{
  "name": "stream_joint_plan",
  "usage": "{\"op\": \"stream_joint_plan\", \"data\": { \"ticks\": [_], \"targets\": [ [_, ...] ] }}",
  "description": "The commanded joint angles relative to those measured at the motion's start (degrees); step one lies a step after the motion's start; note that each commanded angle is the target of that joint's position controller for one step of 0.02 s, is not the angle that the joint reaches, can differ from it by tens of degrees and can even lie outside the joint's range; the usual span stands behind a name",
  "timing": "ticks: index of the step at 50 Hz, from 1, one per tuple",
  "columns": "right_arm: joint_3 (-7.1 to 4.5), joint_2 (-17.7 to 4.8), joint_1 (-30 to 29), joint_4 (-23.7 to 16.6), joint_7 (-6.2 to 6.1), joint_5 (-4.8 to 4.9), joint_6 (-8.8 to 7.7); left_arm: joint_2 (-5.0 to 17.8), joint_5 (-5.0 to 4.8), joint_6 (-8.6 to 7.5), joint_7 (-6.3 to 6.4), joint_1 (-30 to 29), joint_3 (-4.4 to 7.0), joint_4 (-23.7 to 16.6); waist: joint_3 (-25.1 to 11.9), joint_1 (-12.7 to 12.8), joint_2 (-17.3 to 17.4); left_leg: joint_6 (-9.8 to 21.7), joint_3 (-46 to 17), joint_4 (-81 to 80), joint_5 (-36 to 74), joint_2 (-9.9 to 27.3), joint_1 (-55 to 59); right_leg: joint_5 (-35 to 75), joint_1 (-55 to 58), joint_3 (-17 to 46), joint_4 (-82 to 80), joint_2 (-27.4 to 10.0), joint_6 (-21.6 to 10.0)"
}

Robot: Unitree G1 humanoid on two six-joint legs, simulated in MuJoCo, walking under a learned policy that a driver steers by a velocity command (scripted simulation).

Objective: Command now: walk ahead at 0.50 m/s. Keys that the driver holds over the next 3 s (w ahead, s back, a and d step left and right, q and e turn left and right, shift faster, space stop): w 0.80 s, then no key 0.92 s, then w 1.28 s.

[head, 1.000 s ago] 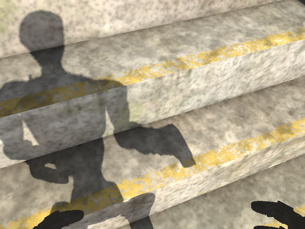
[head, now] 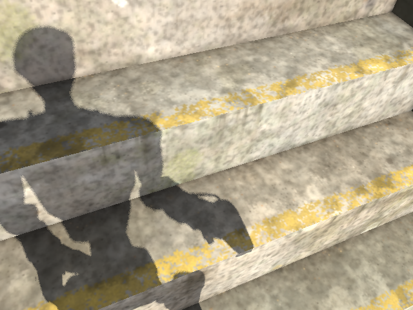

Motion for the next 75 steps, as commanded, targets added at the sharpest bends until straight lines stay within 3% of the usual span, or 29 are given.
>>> {"op": "stream_joint_plan", "data": {
  "ticks": [1,40,44,55,56,58,59,63,65,68,69,70,72,75],
  "targets": [
    [-1.54,-5.55,-2.74,-4.15,-0.1,0.05,-0.94,1.85,-0.01,-0.95,0.11,-0.46,0.39,-4.1,-4.67,-0.17,2.87,-1.9,-6.06,-2.53,13.9,7.63,7.78,4.2,-4.64,3.22,-2.0,-6.63,-2.85],
    [-1.81,-5.32,-1.0,-1.15,-0.13,0.55,-1.15,1.53,0.21,-1.3,0.48,-0.67,0.48,-3.56,-4.84,-0.43,2.0,-1.99,-5.86,-2.53,10.1,6.38,5.35,6.91,-1.7,3.05,-1.26,-7.36,-2.96],
    [-2.1,-5.74,1.62,0.32,-0.24,0.85,-0.64,1.85,0.54,-1.32,0.43,0.79,0.67,-2.84,-5.05,-0.2,1.98,-2.47,-5.19,-1.12,15.18,6.43,5.99,8.27,-0.74,3.06,-0.12,-7.46,-2.6],
    [-2.85,-6.62,4.49,2.73,0.01,0.67,1.0,2.45,0.75,-0.35,0.35,2.97,0.93,-1.11,-2.66,0.04,1.97,-2.14,-5.06,0.76,14.35,6.84,3.96,2.91,-2.45,3.41,0.89,-7.2,-2.21],
    [-2.92,-6.55,3.91,2.74,0.24,0.48,0.98,2.37,0.68,-0.31,0.49,1.23,0.75,-1.54,-2.89,0.05,1.14,-1.98,-5.02,0.29,13.65,6.5,3.15,5.19,-1.96,2.99,0.57,-7.39,-2.48],
    [-3.65,-7.87,5.84,3.69,0.35,0.75,1.27,3.5,0.54,-0.1,0.74,2.67,1.1,-1.05,-3.93,-0.16,1.43,-1.98,-5.02,0.25,9.6,5.86,3.61,5.19,-1.39,3.1,0.34,-7.14,-2.11],
    [-3.77,-8.18,5.8,3.58,0.37,0.72,1.37,3.83,0.69,0.27,0.59,1.74,1.24,-1.32,-2.65,-0.27,1.23,-1.76,-5.39,0.13,7.97,5.64,2.61,5.67,-1.71,2.89,0.54,-7.03,-2.24],
    [-3.88,-7.93,6.14,4.07,0.31,0.43,1.72,3.85,0.88,0.94,0.59,2.56,1.22,-1.03,-1.29,0.17,1.78,-1.26,-6.23,-0.65,5.17,5.93,0.77,2.62,-2.67,2.51,0.45,-6.85,-2.16],
    [-3.57,-8.12,4.79,3.68,0.25,0.55,2.47,3.68,0.44,1.13,0.07,2.68,0.74,-0.71,-1.6,-0.02,2.57,-0.05,-7.25,-1.09,5.69,7.53,0.38,1.89,-2.92,1.95,1.52,-6.79,-1.94],
    [-3.4,-8.73,4.79,4.09,0.23,0.44,2.77,4.09,0.69,1.27,-0.19,3.05,0.43,-0.5,-0.52,0.17,2.75,0.52,-8.15,-1.84,3.93,8.35,-1.22,0.52,-3.18,1.62,1.83,-6.73,-1.6],
    [-3.3,-10.1,8.33,5.49,0.51,0.22,2.29,7.63,-0.39,1.37,-0.36,2.87,1.44,-0.26,-2.16,-1.82,6.43,-0.24,-8.13,-3.97,3.45,8.2,2.86,3.48,-4.8,2.66,5.19,-7.8,-1.47],
    [-3.21,-10.07,7.22,5.99,0.63,0.05,1.96,7.62,-0.46,1.44,-0.34,2.86,1.42,-0.82,-1.08,-0.77,7.39,0.19,-9.35,-4.82,4.29,9.6,1.66,3.16,-5.02,2.28,6.19,-8.13,-1.24],
    [-2.59,-9.32,4.24,5.93,0.45,-0.07,1.97,7.27,-0.03,1.78,-0.44,4.56,1.13,-0.18,0.31,0.72,5.9,1.34,-9.59,-5.68,4.57,10.85,-0.02,-0.69,-5.39,1.77,7.75,-8.43,-0.62],
    [-2.46,-10.28,3.19,6.1,0.2,-0.09,2.5,7.54,0.08,2.03,-0.59,5.67,0.86,0.26,2.27,0.97,3.06,1.8,-8.94,-5.7,1.4,10.75,-1.46,-2.8,-6.41,1.58,8.56,-8.29,-0.52]
  ]
}}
